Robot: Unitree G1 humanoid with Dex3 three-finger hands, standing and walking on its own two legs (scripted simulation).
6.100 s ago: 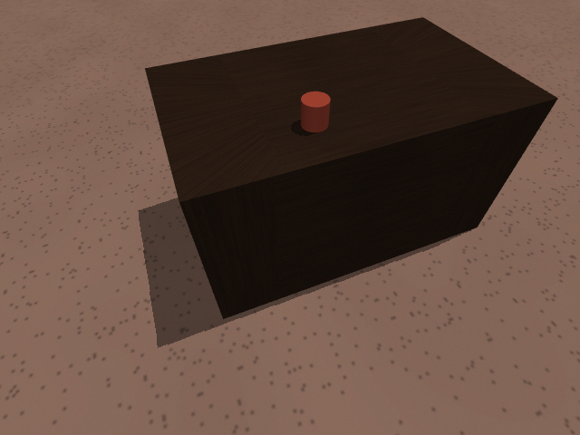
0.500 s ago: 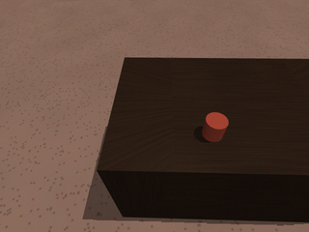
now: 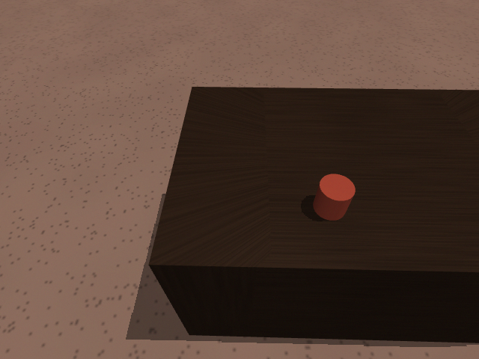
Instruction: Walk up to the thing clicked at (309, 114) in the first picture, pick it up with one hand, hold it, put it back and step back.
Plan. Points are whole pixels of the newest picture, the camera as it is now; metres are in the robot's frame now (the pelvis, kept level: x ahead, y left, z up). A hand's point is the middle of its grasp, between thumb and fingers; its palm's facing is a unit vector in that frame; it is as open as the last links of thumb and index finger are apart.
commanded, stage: stand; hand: right
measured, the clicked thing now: (333, 197) +0.49 -0.21 -0.09
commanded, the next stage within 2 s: rise first in 0.16 s
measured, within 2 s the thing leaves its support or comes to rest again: neither
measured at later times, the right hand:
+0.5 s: hand (384, 347) +0.17 -0.24 -0.13, palm faces +0.19 +0.93 -0.31, open 10.9 cm
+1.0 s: hand (415, 328) +0.18 -0.27 -0.04, palm faces +0.30 +0.88 -0.35, open 17.3 cm
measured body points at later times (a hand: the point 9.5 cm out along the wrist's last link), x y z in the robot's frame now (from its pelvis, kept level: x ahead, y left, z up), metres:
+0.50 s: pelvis -0.01 +0.00 -0.01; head +0.03 +0.00 +0.44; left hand +0.16 +0.28 -0.11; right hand +0.16 -0.29 -0.10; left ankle +0.01 +0.14 -0.75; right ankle -0.01 -0.14 -0.75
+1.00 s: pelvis +0.01 +0.00 +0.00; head +0.01 +0.01 +0.45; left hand +0.18 +0.25 -0.09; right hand +0.16 -0.31 -0.02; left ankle +0.01 +0.14 -0.75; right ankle -0.01 -0.14 -0.75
